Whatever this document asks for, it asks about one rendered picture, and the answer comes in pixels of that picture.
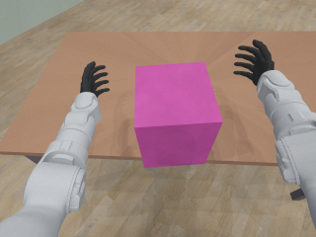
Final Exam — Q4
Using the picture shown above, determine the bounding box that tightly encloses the table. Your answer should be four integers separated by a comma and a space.
0, 31, 316, 200

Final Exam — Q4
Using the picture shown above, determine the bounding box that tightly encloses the robot left forearm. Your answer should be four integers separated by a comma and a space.
23, 92, 102, 205

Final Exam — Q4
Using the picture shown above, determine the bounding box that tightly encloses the right robot hand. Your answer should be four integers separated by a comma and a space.
233, 39, 275, 86

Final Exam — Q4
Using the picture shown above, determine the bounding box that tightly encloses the robot right forearm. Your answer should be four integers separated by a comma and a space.
256, 70, 316, 141

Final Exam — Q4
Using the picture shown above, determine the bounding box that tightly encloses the carton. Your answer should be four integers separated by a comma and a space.
134, 61, 223, 168

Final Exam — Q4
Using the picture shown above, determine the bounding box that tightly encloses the left robot upper arm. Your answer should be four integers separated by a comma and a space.
0, 162, 86, 237

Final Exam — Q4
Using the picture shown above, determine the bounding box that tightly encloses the right robot upper arm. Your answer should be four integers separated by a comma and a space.
275, 130, 316, 229

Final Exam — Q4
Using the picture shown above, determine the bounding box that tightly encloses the left robot hand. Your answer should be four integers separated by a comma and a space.
80, 61, 110, 98

